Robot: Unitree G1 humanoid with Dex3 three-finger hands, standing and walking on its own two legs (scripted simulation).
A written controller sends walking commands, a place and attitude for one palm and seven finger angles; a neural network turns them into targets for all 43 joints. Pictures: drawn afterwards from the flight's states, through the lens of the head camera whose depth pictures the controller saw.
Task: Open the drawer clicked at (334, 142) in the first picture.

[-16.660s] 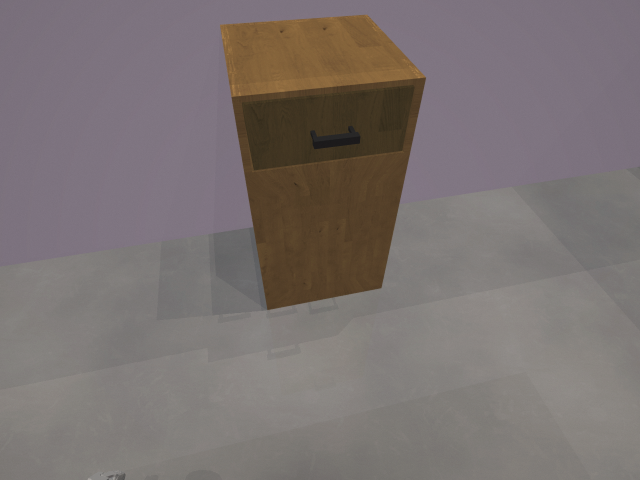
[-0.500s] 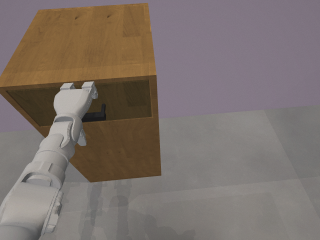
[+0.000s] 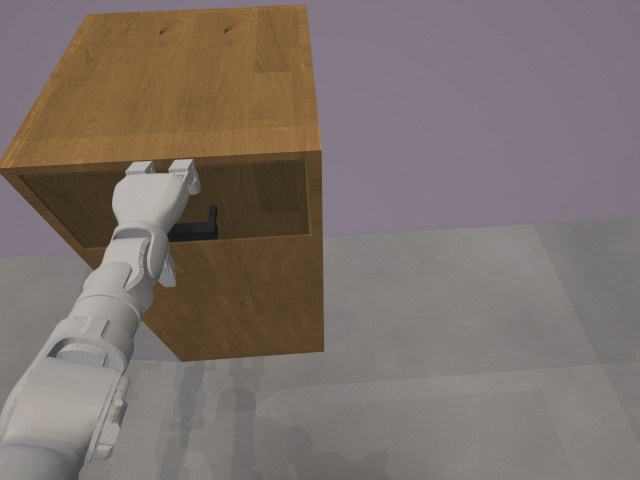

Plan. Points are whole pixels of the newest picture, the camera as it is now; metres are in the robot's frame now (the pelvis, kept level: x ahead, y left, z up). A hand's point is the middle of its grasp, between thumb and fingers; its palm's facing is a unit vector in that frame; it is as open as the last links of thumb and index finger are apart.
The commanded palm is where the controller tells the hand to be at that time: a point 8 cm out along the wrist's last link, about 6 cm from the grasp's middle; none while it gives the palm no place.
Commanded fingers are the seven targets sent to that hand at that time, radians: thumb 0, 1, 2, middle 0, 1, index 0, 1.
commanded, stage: lower the fingers behind the handle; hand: left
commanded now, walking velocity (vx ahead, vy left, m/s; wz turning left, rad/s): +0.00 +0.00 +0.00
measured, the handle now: (181, 222) +0.49 +0.22 -0.02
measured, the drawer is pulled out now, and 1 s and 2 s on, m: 0.00 0.00 0.00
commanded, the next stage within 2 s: close the thumb around the handle in 1.48 s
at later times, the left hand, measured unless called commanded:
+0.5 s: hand (174, 244) +0.45 +0.22 -0.01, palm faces -0.03 -0.02 -1.00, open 13.8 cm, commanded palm +0.43 +0.22 +0.05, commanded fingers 0.00 -0.50 0.30 -0.30 -1.20 -0.30 -1.20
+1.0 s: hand (177, 252) +0.44 +0.22 -0.03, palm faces -0.08 +0.02 -1.00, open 13.8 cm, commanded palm +0.44 +0.22 +0.01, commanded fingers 0.00 -0.50 0.30 -0.30 -1.20 -0.30 -1.20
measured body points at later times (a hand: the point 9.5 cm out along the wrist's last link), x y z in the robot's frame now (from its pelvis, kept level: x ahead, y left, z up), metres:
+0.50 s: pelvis -0.02 +0.00 -0.02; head +0.08 +0.00 +0.42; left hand +0.44 +0.22 +0.04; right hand +0.00 -0.28 -0.15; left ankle -0.02 +0.11 -0.72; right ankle +0.00 -0.12 -0.72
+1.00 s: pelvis -0.03 +0.01 -0.03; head +0.07 +0.01 +0.41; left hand +0.44 +0.22 +0.03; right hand +0.01 -0.27 -0.16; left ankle -0.02 +0.11 -0.72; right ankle +0.00 -0.12 -0.72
